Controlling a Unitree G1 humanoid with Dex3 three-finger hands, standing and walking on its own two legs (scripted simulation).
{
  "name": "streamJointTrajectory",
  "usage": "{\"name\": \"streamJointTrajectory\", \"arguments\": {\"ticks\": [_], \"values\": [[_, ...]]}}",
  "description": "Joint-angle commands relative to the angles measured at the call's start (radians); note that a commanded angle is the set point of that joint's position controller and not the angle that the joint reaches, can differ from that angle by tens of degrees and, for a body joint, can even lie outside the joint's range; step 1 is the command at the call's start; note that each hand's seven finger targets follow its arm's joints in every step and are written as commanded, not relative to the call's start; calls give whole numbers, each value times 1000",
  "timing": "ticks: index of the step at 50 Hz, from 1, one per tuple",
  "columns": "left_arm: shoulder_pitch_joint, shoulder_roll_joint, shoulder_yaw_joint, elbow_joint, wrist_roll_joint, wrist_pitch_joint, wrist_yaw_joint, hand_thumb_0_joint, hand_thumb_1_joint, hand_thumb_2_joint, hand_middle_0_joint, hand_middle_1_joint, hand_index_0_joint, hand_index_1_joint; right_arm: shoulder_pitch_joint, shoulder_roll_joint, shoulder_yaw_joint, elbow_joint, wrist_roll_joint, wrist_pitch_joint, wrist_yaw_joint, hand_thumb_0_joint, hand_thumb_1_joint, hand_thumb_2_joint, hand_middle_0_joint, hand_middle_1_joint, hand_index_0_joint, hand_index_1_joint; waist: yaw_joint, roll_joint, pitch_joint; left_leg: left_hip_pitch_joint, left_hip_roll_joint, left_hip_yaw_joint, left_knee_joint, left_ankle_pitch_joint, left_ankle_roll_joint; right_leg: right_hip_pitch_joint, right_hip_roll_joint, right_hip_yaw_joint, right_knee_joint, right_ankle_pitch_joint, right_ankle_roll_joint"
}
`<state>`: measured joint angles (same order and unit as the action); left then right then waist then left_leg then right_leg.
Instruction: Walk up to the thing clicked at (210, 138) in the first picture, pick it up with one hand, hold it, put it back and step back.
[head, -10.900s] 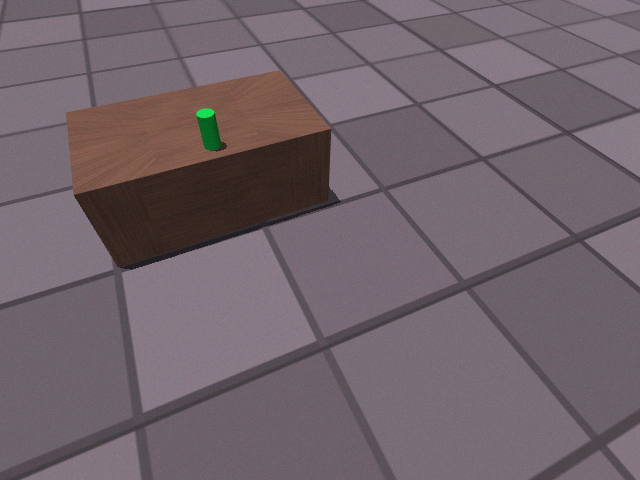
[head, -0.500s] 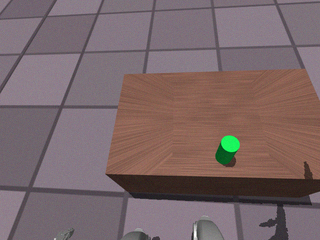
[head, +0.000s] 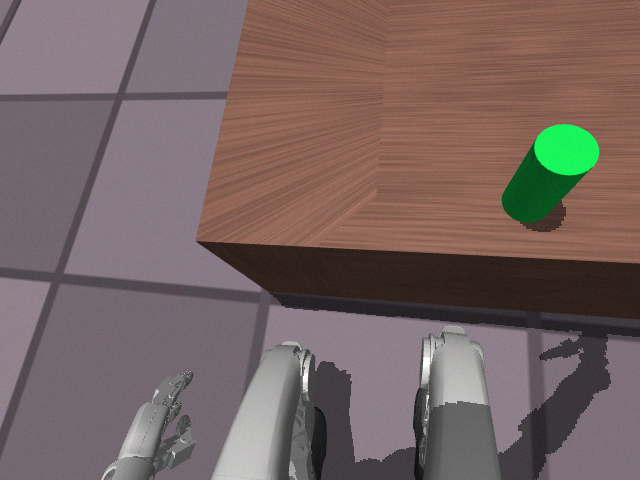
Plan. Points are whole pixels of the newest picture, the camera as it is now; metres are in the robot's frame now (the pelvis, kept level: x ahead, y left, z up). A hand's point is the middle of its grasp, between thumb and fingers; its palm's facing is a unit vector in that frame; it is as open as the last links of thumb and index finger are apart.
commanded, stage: close in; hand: right
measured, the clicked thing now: (543, 178) +0.47 -0.27 -0.06
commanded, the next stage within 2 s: rest palm in 0.66 s
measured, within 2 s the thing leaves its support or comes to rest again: neither
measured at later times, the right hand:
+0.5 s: hand (574, 193) +0.44 -0.30 -0.05, palm faces +0.25 +0.97 +0.01, open 17.4 cm
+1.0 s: hand (545, 196) +0.44 -0.27 -0.06, palm faces +0.23 +0.97 +0.01, open 17.3 cm
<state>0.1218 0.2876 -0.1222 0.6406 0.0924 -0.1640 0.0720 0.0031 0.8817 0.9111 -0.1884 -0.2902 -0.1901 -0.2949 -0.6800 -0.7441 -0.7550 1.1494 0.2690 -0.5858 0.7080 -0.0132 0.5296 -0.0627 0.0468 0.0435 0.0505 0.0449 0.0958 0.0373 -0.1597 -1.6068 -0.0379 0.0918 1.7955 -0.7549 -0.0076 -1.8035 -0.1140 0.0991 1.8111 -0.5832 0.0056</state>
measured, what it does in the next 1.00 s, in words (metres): lowers itself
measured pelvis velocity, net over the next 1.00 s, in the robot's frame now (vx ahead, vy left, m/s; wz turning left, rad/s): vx -0.02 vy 0.02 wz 0.04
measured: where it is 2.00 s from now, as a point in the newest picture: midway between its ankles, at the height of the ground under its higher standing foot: (367, 466)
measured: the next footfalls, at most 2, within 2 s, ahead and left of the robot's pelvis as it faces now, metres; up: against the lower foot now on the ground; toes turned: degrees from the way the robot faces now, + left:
none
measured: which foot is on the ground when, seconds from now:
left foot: down 0.00-1.00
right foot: down 0.00-1.00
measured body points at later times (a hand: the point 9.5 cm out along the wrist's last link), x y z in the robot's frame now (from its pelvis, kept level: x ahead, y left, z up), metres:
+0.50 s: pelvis -0.03 +0.01 -0.07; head +0.17 -0.04 +0.33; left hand +0.07 +0.28 -0.19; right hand +0.42 -0.35 -0.05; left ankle +0.04 +0.13 -0.48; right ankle +0.09 -0.13 -0.48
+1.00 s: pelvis -0.02 +0.02 -0.06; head +0.18 -0.03 +0.34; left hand +0.12 +0.28 -0.19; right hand +0.43 -0.32 -0.06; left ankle +0.04 +0.13 -0.48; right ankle +0.09 -0.13 -0.48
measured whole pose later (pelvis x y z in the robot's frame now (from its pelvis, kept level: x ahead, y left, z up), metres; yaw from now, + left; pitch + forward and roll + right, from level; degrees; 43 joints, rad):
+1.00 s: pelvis -0.02 +0.02 -0.06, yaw +2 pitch +35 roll +6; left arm 0.09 0.26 -0.02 0.66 0.08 -0.01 -0.01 0.00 0.87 0.91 -0.20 -0.29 -0.20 -0.30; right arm -0.68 -0.49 -0.55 0.90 0.17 -0.49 0.28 -0.01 0.49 -0.07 0.05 0.04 0.05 0.05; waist 0.08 0.00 -0.17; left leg -1.86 -0.07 0.09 2.01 -0.76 0.02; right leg -2.03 -0.14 0.12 1.99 -0.58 0.03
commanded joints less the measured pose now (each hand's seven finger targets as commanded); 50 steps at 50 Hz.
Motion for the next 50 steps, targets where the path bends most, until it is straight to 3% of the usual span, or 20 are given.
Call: {"name": "streamJointTrajectory", "arguments": {"ticks": [1,3,5,7,12,15,20,22,27,36,41,48,50], "values": [[153,229,88,-22,5,-11,-1,0,902,909,-196,-301,-197,-300,-342,-397,-17,-152,-25,-14,-39,0,535,-60,49,46,43,46,-18,-316,-625,-34,-29,-12,-156,260,37,604,15,7,-109,235,-14],[147,224,88,-17,8,1,-11,0,913,901,-198,-304,-203,-298,-365,-422,-13,-175,-59,4,-73,0,534,-60,47,46,42,46,-31,-321,-664,-46,-32,-12,-129,247,40,568,15,3,-77,209,-16],[138,221,92,-16,9,13,-23,0,893,898,-199,-305,-204,-299,-400,-400,3,-186,-72,16,-106,0,521,-41,57,37,50,37,-28,-328,-666,-87,-36,-4,-97,205,47,522,16,5,-58,148,-16],[142,218,95,-19,8,25,-34,0,898,895,-198,-306,-206,-299,-402,-383,3,-219,-76,23,-144,0,529,-44,50,38,46,38,-30,-324,-693,-108,-38,9,-64,218,46,508,11,15,-34,157,-16],[126,214,116,-53,-8,57,-52,0,902,896,-198,-307,-206,-299,-402,-299,42,-316,-80,41,-242,0,536,-37,48,36,44,36,-38,-328,-687,-164,-40,21,-37,120,58,448,14,24,-40,26,-15],[145,213,137,-60,-25,78,-56,0,906,891,-192,-303,-201,-294,-388,-277,63,-415,-82,66,-298,0,524,-41,44,37,41,37,-41,-302,-726,-123,-42,20,-61,121,58,454,14,13,-46,26,-18],[139,198,150,-59,-41,99,-54,0,909,887,-193,-303,-203,-293,-349,-223,73,-465,-66,93,-379,0,505,-49,42,41,39,41,-42,-275,-642,-127,-47,4,-86,85,61,370,12,-1,-54,-18,-24],[146,190,154,-53,-42,102,-53,0,910,888,-193,-303,-202,-293,-321,-183,93,-443,-71,97,-399,0,475,-51,45,39,41,40,-27,-239,-618,-110,-46,-10,-102,96,56,349,10,-6,-39,-2,-28],[146,171,157,-40,-37,109,-56,0,911,884,-195,-304,-205,-293,-268,-105,128,-377,-78,80,-415,0,489,-58,40,44,37,44,-10,-182,-531,-86,-43,-32,-115,151,47,271,8,-11,-20,45,-37],[124,180,170,-38,-27,116,-66,0,905,884,-202,-308,-212,-298,-315,-60,154,-426,-73,28,-407,0,477,-70,38,48,32,48,-19,-215,-614,-75,-42,-27,-90,207,47,347,10,-9,-14,99,-35],[130,175,175,-29,-20,128,-71,0,850,929,-198,-291,-185,-305,-290,-54,146,-442,-78,25,-415,0,468,-66,53,41,47,41,-27,-198,-687,-13,-46,-25,-77,327,38,393,7,-12,16,223,-38],[110,167,178,-36,-18,139,-77,0,857,923,-199,-294,-190,-305,-275,-22,167,-457,-83,25,-427,0,521,-67,80,61,77,61,-31,-191,-670,-3,-43,-38,-87,300,39,360,8,-20,17,189,-37],[97,170,179,-39,-20,140,-77,0,898,900,-205,-307,-207,-305,-286,-4,183,-472,-79,27,-429,0,544,-32,179,98,179,98,-25,-207,-646,-54,-47,-24,-81,258,44,366,10,-16,8,149,-34]]}}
